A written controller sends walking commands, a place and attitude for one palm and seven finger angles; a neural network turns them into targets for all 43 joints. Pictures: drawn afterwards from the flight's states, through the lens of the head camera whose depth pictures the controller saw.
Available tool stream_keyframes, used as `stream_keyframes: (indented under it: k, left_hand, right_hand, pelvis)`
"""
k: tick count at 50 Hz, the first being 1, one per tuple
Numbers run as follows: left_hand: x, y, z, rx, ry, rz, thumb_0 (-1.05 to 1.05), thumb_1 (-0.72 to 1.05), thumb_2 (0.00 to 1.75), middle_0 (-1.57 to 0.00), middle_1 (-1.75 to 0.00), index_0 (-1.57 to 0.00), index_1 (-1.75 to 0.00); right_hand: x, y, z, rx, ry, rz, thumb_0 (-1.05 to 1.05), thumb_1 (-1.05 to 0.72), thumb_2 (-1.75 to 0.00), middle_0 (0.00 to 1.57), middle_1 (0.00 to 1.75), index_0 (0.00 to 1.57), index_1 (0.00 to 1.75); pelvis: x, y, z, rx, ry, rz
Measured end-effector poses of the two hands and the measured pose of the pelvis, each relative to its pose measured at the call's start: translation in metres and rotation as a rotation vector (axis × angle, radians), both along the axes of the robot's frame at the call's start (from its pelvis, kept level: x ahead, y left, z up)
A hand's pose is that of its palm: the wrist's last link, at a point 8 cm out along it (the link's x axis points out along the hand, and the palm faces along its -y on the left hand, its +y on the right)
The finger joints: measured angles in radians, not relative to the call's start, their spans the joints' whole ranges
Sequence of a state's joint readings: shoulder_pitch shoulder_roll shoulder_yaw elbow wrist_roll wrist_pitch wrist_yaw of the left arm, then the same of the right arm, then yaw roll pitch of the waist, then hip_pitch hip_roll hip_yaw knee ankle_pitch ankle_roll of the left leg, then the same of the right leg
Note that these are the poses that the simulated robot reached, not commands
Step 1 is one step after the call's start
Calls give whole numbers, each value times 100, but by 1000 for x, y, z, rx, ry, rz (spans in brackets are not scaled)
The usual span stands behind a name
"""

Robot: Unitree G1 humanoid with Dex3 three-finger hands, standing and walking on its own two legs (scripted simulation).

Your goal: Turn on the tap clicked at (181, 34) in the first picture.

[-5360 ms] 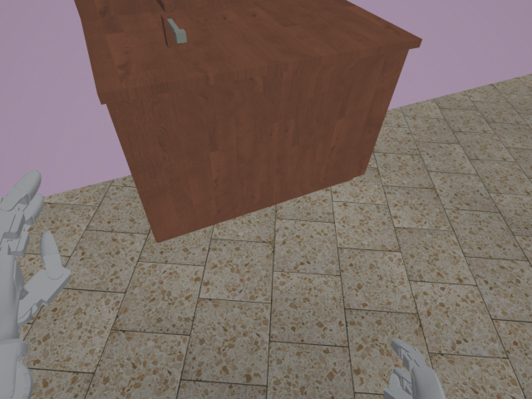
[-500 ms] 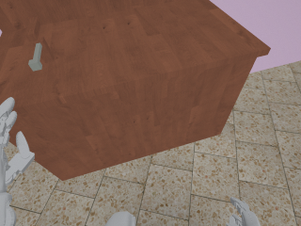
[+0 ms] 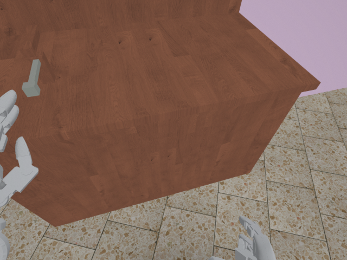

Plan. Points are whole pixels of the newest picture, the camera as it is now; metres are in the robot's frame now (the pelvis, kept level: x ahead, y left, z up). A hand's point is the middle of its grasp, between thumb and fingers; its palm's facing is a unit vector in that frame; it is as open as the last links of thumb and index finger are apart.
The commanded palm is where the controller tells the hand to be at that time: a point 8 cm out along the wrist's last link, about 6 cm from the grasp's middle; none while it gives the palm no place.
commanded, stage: come to a stop and stand still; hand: left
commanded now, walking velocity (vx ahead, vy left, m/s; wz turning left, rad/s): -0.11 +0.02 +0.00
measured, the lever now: (31, 89) +0.47 +0.40 +0.12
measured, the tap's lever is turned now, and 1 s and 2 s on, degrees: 0 0 0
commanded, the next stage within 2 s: look again from close up in 1.82 s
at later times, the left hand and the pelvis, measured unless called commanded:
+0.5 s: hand (15, 161) +0.21 +0.25 +0.21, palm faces +0.45 -0.75 -0.49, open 7.4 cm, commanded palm +0.15 +0.27 +0.18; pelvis -0.01 -0.01 -0.01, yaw +1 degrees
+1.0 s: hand out of the picture +0.19 +0.32 +0.20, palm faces +0.49 -0.81 -0.32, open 7.5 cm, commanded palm +0.14 +0.34 +0.18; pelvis -0.03 +0.06 +0.00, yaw -2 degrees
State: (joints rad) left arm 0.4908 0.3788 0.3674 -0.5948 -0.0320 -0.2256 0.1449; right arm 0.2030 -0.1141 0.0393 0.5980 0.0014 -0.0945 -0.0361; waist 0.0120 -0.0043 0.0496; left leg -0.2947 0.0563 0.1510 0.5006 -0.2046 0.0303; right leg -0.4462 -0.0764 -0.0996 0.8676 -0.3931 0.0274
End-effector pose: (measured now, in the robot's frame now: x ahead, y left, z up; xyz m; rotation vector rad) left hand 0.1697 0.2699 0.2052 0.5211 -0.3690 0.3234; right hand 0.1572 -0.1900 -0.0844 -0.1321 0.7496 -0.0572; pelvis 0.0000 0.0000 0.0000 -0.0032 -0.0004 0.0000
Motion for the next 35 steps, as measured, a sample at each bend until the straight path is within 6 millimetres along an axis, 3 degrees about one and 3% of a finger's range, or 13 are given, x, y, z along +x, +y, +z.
stream_keyframes:
  k: [4,9,15,20,23,25,28,31,35]
  left_hand:
    - [0,-6,1,43,25,60,2,89,90,-21,-31,-21,-30]
    - [13,-15,-13,-25,55,131,2,89,90,-21,-31,-21,-30]
    - [26,-31,-20,-59,92,68,2,89,90,-21,-31,-21,-30]
    - [13,-26,-11,2,71,8,2,89,90,-21,-31,-21,-30]
    - [2,-10,-3,53,12,-9,2,89,90,-21,-31,-21,-30]
    - [2,18,18,144,-100,20,2,88,90,-22,-31,-22,-30]
    - [0,59,34,121,-218,127,2,88,90,-22,-31,-22,-30]
    - [2,69,19,-16,-215,140,2,89,90,-20,-31,-21,-30]
    - [9,44,-27,-177,-40,12,2,90,90,-19,-30,-19,-30]
  right_hand:
    - [4,-8,-14,19,28,22,1,-90,-90,21,30,21,30]
    - [11,-39,-27,-5,57,20,1,-90,-90,21,30,21,30]
    - [14,-79,-5,-99,37,-44,2,-90,-90,21,30,21,30]
    - [12,-91,13,-175,2,-81,1,-90,-90,20,30,20,30]
    - [7,-84,16,-213,-15,-74,1,-91,-90,20,30,20,30]
    - [0,-70,15,-209,-20,-18,1,-91,-90,20,30,20,30]
    - [-11,-46,14,-170,-35,59,1,-91,-90,20,30,20,30]
    - [-25,-23,12,-119,-54,67,1,-90,-90,20,30,20,30]
    - [-45,4,13,-79,-54,14,1,-90,-90,20,30,21,30]
  pelvis:
    - [9,-14,-4,11,-2,7]
    - [15,-26,-7,12,-17,14]
    - [13,-30,1,47,-12,17]
    - [5,-23,-1,33,-8,20]
    - [-2,-13,-7,14,-22,28]
    - [-8,-11,-8,16,-24,24]
    - [-15,-3,-8,-1,-20,-4]
    - [-19,14,-7,-12,-31,-27]
    - [-21,37,-3,-15,-48,-47]
